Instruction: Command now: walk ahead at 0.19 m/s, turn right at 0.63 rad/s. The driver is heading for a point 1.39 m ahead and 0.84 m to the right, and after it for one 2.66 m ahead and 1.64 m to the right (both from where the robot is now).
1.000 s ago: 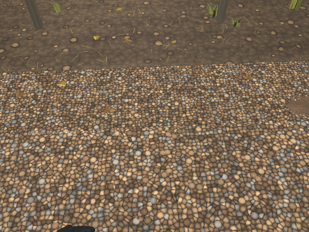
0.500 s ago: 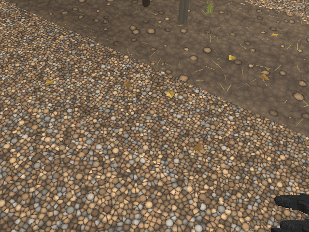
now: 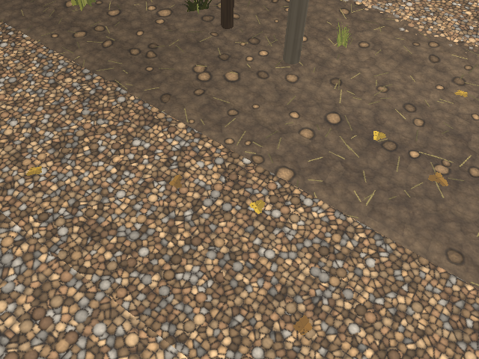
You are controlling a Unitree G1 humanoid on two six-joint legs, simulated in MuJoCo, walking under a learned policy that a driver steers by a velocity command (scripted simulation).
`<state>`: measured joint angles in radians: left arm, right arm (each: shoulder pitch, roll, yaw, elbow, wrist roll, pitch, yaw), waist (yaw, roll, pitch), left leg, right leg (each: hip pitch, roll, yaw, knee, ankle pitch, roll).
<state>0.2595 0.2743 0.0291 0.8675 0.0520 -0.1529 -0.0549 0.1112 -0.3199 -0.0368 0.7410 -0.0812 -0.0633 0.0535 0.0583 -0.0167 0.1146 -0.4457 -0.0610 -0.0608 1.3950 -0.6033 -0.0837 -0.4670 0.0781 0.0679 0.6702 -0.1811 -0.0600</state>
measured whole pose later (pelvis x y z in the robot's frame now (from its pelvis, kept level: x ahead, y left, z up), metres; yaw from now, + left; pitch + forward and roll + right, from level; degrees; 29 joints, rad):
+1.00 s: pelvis +0.20 -0.04 -0.02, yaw -54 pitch +1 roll +0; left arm 0.36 0.25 -0.01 0.71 0.05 -0.14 -0.02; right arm 0.12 -0.28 0.01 0.56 -0.11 -0.03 0.00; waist 0.06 -0.01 0.04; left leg -0.58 0.01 -0.16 0.97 -0.07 -0.12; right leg -0.36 0.15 0.16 0.86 -0.51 -0.06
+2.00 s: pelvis +0.19 -0.06 -0.03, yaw -17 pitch +5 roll +0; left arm 0.24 0.23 -0.04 0.71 0.09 -0.12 0.04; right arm 0.14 -0.28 -0.01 0.60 -0.07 -0.05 0.07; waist 0.07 0.00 -0.05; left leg -1.00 0.01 -0.09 1.55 0.00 -0.08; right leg -0.37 -0.04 -0.28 0.91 -0.64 -0.09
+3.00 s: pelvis +0.43 -0.20 -0.19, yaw -48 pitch +1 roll +2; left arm 0.10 0.28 0.08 0.60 0.00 0.04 -0.05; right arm 0.43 -0.34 -0.09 0.89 -0.03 -0.01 0.02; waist -0.03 0.07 -0.06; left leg 0.03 0.34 0.46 0.69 -0.47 -0.11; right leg -0.52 -0.07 -0.12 0.84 -0.38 -0.15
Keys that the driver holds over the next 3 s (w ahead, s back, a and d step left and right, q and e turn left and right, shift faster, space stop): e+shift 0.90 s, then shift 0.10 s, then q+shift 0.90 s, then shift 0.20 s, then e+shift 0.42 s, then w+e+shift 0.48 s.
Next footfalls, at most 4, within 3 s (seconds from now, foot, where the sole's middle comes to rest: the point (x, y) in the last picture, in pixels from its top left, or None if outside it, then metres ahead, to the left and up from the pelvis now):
0.26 left None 0.21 0.12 -0.75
0.66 right None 0.12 -0.10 -0.75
1.16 left None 0.44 -0.04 -0.93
1.62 right None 0.13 -0.09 -0.75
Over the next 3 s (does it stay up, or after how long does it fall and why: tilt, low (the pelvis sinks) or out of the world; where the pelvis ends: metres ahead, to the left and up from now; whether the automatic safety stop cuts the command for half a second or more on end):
stays up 0.43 -0.20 -0.19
